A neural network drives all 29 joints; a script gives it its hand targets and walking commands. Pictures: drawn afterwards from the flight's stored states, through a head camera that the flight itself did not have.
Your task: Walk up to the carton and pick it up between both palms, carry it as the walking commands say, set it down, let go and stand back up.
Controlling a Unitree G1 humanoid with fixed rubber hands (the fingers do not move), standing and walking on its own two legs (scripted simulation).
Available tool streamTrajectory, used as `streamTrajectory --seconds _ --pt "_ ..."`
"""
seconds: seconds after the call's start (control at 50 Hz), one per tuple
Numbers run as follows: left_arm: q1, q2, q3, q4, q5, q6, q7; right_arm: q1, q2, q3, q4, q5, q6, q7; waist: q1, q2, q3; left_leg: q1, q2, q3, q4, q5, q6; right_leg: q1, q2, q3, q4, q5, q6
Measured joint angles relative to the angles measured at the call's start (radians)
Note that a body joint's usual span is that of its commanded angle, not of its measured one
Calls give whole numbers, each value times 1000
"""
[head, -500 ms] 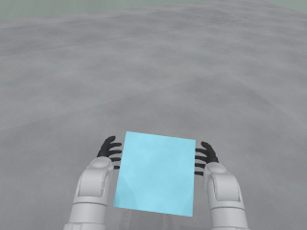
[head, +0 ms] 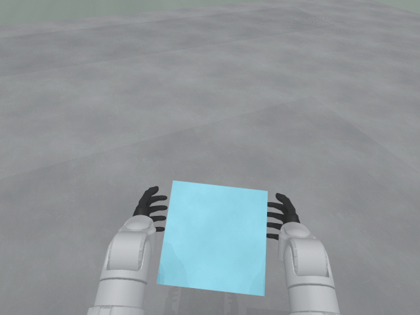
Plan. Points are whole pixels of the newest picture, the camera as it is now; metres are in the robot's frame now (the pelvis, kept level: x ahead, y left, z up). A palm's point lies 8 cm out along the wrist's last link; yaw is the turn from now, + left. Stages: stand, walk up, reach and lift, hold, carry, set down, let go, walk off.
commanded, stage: carry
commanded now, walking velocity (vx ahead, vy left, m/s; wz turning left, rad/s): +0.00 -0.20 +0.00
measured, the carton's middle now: (213, 236) +0.32 +0.01 -0.06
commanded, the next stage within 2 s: none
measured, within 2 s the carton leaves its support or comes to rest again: neither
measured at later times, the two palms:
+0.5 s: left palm (190, 211) +0.29 +0.05 +0.07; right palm (339, 226) +0.28 -0.21 +0.08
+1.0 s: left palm (181, 222) +0.26 +0.07 +0.09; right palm (340, 235) +0.26 -0.20 +0.09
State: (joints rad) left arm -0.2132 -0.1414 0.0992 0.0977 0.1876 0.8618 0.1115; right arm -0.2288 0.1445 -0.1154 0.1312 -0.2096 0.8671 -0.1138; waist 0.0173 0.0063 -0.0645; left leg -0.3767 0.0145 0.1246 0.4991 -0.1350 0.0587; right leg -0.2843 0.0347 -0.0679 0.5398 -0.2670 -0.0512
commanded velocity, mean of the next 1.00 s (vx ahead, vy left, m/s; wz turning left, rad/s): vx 0.00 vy -0.08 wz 0.00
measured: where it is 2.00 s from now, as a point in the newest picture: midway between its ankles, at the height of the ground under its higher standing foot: outside the picture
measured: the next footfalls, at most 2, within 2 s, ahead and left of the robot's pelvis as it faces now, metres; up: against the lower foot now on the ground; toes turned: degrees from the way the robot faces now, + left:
left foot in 0.70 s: -0.04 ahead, +0.04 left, +0.00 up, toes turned +3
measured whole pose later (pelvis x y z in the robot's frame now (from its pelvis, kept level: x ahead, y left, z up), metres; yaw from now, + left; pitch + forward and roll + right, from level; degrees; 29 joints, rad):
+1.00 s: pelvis -0.04 -0.06 +0.00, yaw +0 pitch +2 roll +0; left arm -0.36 -0.18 0.12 -0.15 0.10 1.23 0.28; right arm -0.36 0.18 -0.15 -0.13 -0.14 1.23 -0.27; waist 0.00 0.00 -0.04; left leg -0.23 -0.01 0.06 0.54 -0.35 0.02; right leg -0.34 0.06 -0.17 0.47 -0.18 -0.14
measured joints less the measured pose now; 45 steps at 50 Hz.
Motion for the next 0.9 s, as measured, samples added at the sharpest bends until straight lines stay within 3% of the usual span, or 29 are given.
streamTrajectory --seconds 0.04,0.12,0.2,0.26,0.32,0.36,0.44,0.5,0.56,0.72,0.76,0.82,0.9 --pt "7 1 -9 -46 -19 20 14 8 -1 11 -46 18 20 -14 1 0 10 -3 1 1 3 -1 0 -4 1 1 2 0 0" --pt "11 2 -31 -221 -81 133 50 11 -2 41 -214 72 131 -90 5 -9 31 -15 6 6 12 -4 -2 -22 3 6 20 -4 -2" --pt "-18 -3 -32 -300 -100 230 98 -30 7 34 -285 66 231 -95 6 0 15 -33 22 14 22 -8 -7 -57 4 2 70 -104 6" --pt "-49 -10 -24 -285 -102 288 143 -61 15 31 -274 55 292 -107 7 30 -2 -36 49 19 29 -13 -19 -56 6 -22 59 -118 8" --pt "-91 -21 -11 -235 -106 328 175 -83 20 19 -251 50 341 -135 0 51 -5 -34 68 11 35 -12 -39 -32 12 -49 4 -2 -4" --pt "-118 -29 -1 -193 -105 341 178 -92 23 -4 -237 48 361 -144 -3 54 -3 -42 78 1 57 -35 -54 -24 22 -60 -10 36 -35" --pt "-154 -41 12 -144 -90 354 170 -112 29 -42 -230 58 390 -167 -15 8 6 -112 75 -28 329 -279 -63 -35 24 -75 -9 9 -73" --pt "-164 -45 26 -158 -81 354 158 -146 40 -56 -240 77 404 -209 -27 -15 22 -127 63 -51 428 -294 -63 -52 28 -85 -34 28 -84" --pt "-171 -48 49 -190 -71 350 146 -183 55 -63 -242 85 397 -230 -28 -27 43 -100 42 -59 403 -289 -63 -76 31 -80 -57 51 -92" --pt "-182 -52 51 -279 -80 351 173 -185 56 -56 -285 80 350 -182 -14 -16 99 102 -10 -57 30 -183 -52 -107 44 -92 -82 82 -95" --pt "-178 -50 47 -294 -88 346 179 -174 52 -46 -298 80 339 -172 -9 -37 115 133 -26 -56 -35 -199 -49 -112 29 -92 -72 80 -91" --pt "-163 -45 40 -310 -98 347 179 -169 50 -36 -308 78 342 -169 -7 -41 122 129 -29 -59 -16 -182 -48 -108 23 -95 -62 83 -68" --pt "-150 -41 30 -313 -104 358 188 -156 45 -29 -301 73 345 -155 -7 -23 97 127 -18 -57 35 -213 -45 -93 33 -96 -55 81 -95"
